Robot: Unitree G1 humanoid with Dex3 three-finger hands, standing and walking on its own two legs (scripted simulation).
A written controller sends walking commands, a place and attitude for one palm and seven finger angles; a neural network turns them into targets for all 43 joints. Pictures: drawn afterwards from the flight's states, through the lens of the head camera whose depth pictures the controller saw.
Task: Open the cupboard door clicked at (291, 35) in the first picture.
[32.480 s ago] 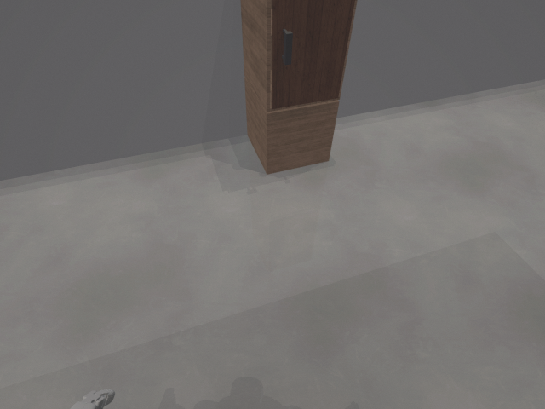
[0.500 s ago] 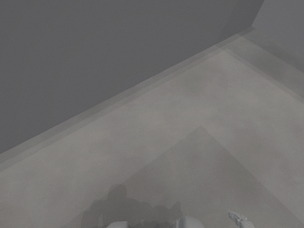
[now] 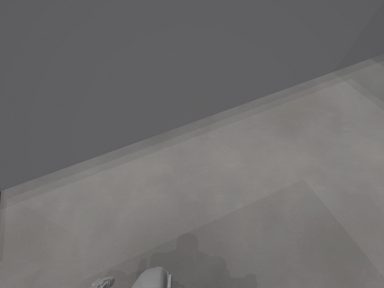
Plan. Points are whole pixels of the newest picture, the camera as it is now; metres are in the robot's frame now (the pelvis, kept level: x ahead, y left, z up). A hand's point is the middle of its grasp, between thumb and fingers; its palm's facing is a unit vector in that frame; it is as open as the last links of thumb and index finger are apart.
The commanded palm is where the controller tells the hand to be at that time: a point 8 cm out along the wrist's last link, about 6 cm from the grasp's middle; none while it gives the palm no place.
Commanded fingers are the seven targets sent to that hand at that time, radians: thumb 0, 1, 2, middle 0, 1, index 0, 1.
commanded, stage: turn to face it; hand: left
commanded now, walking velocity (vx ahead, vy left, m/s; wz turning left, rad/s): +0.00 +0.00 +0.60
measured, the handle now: out of the picture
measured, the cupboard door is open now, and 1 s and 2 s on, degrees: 50 50 50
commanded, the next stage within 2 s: take the last steps up to it in 1.96 s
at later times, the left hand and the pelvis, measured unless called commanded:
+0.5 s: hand out of the picture +0.03 +0.26 -0.17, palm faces +0.29 -0.92 -0.26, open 7.4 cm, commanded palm none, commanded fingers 0.00 0.90 0.90 -0.20 -0.30 -0.20 -0.30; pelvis +0.01 +0.03 +0.00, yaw +16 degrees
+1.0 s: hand out of the picture +0.00 +0.17 -0.16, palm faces +0.57 -0.77 -0.27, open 7.3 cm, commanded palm none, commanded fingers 0.00 0.90 0.90 -0.20 -0.30 -0.20 -0.30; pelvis +0.06 -0.03 +0.00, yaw +37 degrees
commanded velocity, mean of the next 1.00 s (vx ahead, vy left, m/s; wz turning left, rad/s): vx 0.00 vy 0.00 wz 0.60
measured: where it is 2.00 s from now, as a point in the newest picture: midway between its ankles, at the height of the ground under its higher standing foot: outside the picture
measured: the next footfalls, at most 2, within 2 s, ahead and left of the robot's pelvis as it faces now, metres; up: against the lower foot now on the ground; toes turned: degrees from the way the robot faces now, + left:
left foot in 0.22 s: +0.03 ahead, +0.13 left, +0.00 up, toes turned +15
right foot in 0.68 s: +0.09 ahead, -0.11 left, +0.00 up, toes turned +22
